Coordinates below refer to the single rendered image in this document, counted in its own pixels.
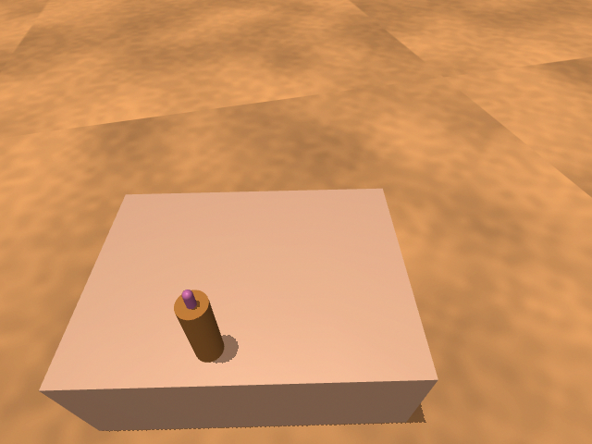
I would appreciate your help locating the bottle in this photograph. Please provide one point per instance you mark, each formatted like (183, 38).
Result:
(197, 319)

